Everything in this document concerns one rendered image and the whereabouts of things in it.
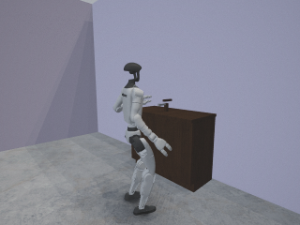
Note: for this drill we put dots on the right robot forearm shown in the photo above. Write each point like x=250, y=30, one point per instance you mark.
x=144, y=128

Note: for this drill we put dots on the robot right thigh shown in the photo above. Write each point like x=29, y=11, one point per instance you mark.
x=147, y=155

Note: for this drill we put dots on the right robot upper arm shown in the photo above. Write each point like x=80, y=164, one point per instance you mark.
x=137, y=97

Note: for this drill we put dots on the robot head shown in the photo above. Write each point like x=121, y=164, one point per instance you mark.
x=132, y=68

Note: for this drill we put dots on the left robot upper arm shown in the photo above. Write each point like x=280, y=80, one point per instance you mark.
x=117, y=105

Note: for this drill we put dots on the counter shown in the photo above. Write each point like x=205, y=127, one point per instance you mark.
x=191, y=135

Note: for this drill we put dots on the right robot hand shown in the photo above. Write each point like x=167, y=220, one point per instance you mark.
x=160, y=144

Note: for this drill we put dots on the left robot hand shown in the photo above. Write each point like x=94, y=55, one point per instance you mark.
x=145, y=100

